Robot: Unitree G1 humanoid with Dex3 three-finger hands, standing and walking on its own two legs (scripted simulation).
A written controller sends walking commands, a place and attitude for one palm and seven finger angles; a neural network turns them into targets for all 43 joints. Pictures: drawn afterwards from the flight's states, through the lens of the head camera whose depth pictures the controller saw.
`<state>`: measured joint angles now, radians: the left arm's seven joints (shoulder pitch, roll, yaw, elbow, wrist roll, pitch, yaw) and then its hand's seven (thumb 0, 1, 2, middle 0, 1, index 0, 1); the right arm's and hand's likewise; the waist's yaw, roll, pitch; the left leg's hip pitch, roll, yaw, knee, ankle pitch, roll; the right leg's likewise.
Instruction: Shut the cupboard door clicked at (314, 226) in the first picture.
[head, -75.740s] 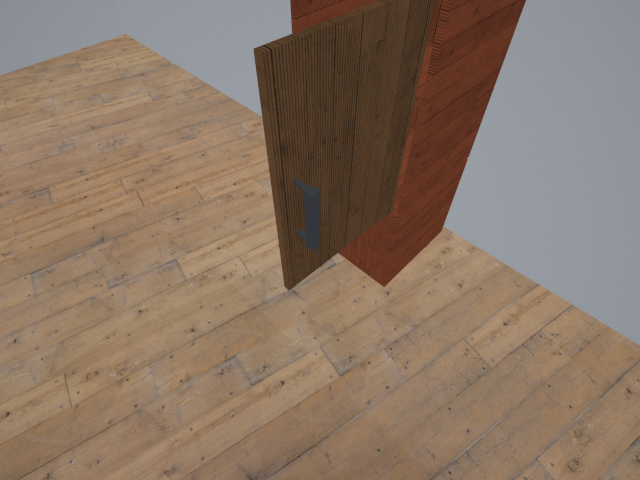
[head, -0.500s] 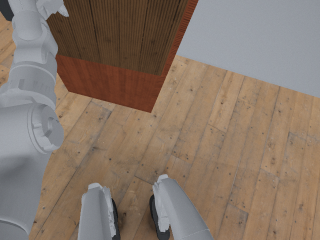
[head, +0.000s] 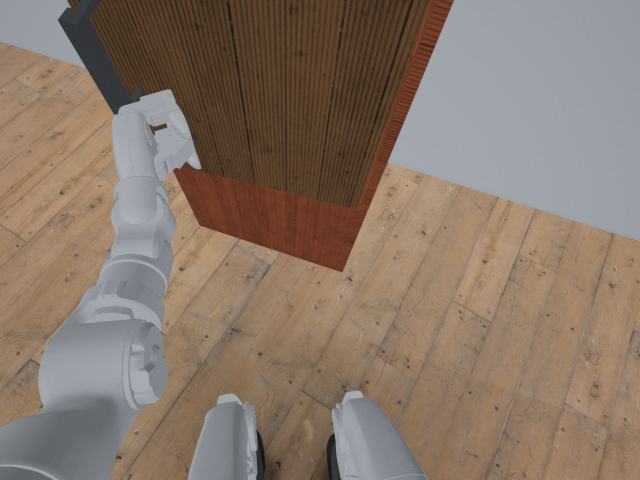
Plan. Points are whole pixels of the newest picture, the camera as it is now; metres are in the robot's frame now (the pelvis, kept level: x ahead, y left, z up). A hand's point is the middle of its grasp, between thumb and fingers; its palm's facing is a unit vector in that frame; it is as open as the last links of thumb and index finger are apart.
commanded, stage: pull the fist back off the door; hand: left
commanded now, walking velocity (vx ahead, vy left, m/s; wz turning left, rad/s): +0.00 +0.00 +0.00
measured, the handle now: (111, 64) +0.64 +0.21 +0.04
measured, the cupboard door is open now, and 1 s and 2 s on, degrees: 5 5 5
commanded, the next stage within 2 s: draw the hand back to the body in 0.18 s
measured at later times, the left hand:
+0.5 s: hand (165, 157) +0.46 +0.13 +0.08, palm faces +0.13 -0.99 -0.06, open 3.1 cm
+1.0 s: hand out of the picture +0.31 +0.20 +0.18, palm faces +0.17 -0.96 -0.24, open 3.1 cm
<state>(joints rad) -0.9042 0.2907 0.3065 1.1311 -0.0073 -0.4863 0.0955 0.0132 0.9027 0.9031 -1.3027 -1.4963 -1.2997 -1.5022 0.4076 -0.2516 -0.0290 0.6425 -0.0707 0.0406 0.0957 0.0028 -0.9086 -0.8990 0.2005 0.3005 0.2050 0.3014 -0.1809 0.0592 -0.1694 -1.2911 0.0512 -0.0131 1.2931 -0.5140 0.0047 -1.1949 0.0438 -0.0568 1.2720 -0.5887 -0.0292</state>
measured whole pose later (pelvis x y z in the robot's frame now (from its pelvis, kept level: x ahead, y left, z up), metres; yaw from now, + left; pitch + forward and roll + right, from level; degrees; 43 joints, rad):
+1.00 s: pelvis +0.01 +0.01 +0.10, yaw +1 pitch +4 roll +0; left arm 0.02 0.27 0.07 0.21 -0.08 -0.15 0.06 0.01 0.90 0.90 -1.11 -1.28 -1.11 -1.29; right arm 0.21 -0.23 0.00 0.51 0.06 0.09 -0.09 0.01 -0.91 -0.90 0.20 0.30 0.20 0.30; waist -0.01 0.06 -0.10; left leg -0.46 0.01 0.03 0.71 -0.33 0.02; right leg -0.39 0.01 -0.01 0.71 -0.40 -0.01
